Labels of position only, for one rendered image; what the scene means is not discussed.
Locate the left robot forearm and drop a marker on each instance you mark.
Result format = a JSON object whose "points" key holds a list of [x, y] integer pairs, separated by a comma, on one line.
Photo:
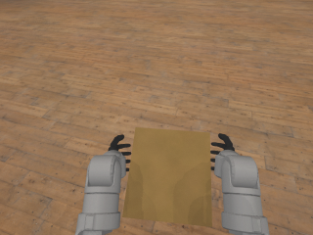
{"points": [[100, 215]]}

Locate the carton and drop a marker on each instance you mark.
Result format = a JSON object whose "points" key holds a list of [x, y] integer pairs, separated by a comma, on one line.
{"points": [[169, 178]]}

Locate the left robot hand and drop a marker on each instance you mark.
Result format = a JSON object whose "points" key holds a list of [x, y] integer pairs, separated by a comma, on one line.
{"points": [[115, 147]]}

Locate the right robot hand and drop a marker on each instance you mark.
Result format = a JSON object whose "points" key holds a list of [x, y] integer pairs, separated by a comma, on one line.
{"points": [[227, 146]]}

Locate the right robot forearm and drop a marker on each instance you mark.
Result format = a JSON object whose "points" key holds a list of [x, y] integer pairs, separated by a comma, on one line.
{"points": [[242, 208]]}

